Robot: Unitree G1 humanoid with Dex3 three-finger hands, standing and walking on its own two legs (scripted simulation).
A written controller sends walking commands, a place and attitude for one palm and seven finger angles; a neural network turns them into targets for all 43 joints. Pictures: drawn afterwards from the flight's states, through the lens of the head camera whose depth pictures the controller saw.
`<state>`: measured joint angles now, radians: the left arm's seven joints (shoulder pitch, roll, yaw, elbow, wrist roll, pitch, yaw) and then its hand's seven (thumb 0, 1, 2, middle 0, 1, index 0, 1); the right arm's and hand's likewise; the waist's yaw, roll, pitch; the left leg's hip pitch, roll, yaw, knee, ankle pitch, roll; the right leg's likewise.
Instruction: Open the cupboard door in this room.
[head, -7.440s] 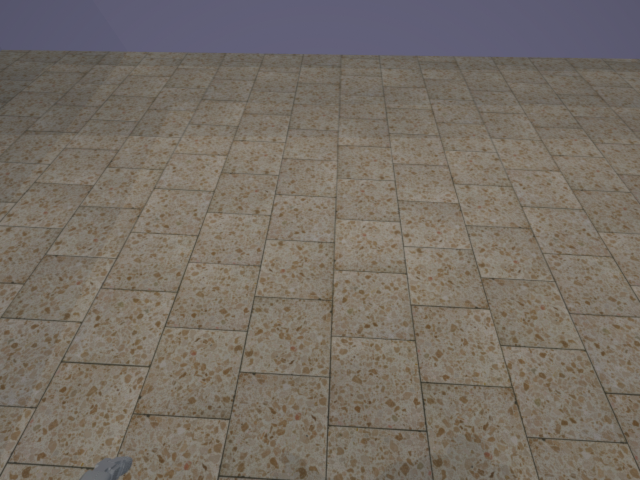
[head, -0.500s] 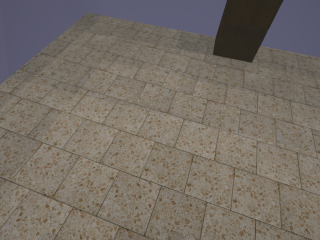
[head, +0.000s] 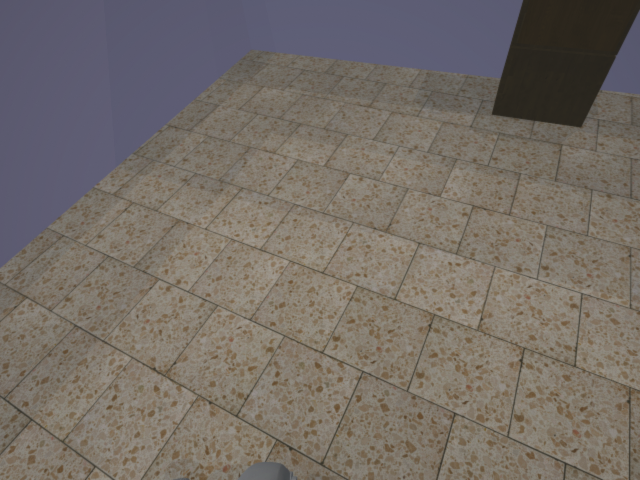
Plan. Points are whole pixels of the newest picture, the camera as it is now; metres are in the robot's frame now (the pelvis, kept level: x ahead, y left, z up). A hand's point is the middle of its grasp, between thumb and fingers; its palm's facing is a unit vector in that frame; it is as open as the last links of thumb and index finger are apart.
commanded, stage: stand and wait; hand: left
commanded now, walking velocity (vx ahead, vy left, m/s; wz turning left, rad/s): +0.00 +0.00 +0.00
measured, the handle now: out of the picture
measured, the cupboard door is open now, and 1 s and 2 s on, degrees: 0 0 0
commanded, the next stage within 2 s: turn or walk to find it in 0.18 s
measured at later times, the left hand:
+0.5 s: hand out of the picture -0.04 +0.23 -0.18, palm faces +0.16 -0.96 -0.21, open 7.4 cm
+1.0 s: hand out of the picture -0.08 +0.21 -0.18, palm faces +0.34 -0.91 -0.22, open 7.4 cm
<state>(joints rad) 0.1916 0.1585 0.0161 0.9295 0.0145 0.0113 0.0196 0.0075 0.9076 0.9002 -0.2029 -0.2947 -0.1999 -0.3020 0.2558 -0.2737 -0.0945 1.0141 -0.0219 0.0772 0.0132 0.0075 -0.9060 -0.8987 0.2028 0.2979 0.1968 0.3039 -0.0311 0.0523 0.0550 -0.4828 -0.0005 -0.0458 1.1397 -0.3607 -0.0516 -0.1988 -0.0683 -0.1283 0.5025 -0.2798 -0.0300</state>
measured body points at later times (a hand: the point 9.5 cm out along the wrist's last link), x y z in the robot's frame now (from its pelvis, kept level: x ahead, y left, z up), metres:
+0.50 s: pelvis -0.03 +0.03 +0.00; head -0.01 +0.05 +0.45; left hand -0.04 +0.28 -0.16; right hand +0.07 -0.19 -0.14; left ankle -0.04 +0.15 -0.74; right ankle -0.05 -0.11 -0.69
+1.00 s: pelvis -0.06 +0.01 -0.01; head -0.02 +0.03 +0.44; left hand -0.09 +0.26 -0.16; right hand +0.07 -0.22 -0.16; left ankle -0.12 +0.13 -0.71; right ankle -0.05 -0.11 -0.74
